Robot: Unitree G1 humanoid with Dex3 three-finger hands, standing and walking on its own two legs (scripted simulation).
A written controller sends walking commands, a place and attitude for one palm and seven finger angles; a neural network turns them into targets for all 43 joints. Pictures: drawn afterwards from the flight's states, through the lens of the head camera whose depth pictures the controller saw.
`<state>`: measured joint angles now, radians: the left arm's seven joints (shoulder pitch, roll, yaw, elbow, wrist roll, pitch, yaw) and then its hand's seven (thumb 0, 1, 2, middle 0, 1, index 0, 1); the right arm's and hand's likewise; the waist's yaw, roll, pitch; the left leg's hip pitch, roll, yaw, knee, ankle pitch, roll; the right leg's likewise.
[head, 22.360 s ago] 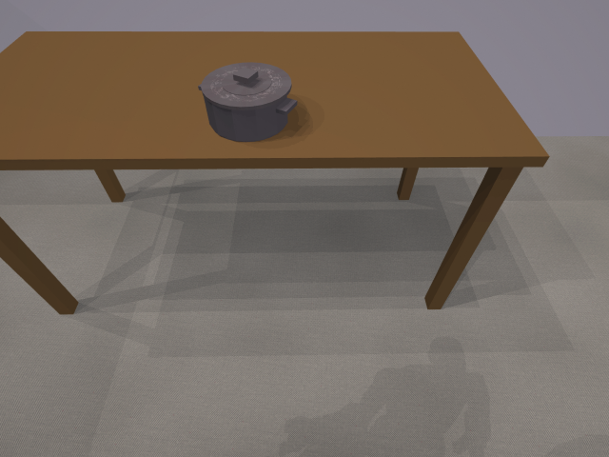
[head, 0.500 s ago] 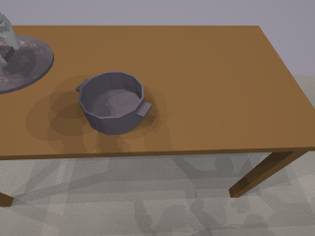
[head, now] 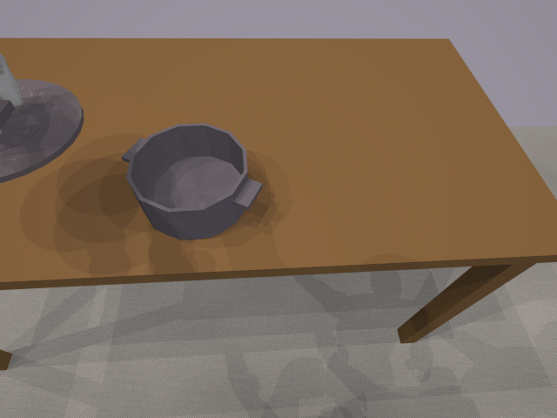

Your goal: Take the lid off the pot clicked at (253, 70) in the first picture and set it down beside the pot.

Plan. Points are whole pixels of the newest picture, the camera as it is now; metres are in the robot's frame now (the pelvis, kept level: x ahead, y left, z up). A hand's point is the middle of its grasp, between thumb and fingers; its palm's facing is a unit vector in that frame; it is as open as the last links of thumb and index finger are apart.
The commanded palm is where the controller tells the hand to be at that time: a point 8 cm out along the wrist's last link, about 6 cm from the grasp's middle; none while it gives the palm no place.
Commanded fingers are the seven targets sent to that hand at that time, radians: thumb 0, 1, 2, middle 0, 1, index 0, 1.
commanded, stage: lower the lid onto the table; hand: left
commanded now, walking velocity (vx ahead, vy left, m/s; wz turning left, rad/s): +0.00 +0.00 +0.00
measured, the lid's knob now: out of the picture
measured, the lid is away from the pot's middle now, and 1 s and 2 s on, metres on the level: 0.23 0.23 0.24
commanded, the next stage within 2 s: none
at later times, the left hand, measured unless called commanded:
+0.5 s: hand out of the picture +0.45 +0.35 +0.16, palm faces -0.40 -0.14 -0.91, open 7.6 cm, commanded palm +0.48 +0.35 +0.22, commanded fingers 0.00 0.68 0.87 -0.93 -1.08 -0.86 -1.05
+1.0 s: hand (4, 148) +0.46 +0.35 +0.13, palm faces -0.43 -0.14 -0.89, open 7.6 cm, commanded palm +0.49 +0.35 +0.19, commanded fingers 0.00 0.68 0.87 -0.93 -1.08 -0.86 -1.05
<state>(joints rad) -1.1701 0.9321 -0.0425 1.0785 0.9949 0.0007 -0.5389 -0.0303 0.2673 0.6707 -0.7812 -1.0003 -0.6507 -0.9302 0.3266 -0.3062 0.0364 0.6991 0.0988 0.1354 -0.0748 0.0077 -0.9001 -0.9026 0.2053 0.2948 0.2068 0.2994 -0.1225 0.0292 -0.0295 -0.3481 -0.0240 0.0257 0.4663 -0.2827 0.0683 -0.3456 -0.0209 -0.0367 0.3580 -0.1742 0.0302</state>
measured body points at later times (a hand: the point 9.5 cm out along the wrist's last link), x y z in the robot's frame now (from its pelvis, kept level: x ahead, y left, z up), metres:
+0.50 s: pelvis -0.01 +0.01 +0.00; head +0.06 +0.02 +0.44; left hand +0.47 +0.35 +0.21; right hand +0.03 -0.27 -0.12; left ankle -0.04 +0.07 -0.74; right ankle -0.01 -0.15 -0.74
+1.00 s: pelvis +0.00 +0.02 -0.01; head +0.08 +0.04 +0.43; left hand +0.48 +0.35 +0.18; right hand -0.01 -0.27 -0.12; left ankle -0.04 +0.07 -0.74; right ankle -0.01 -0.15 -0.74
